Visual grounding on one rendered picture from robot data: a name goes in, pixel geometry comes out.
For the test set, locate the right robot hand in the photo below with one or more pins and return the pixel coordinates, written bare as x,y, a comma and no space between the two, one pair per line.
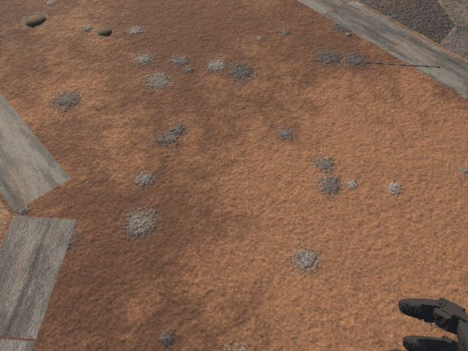
446,314

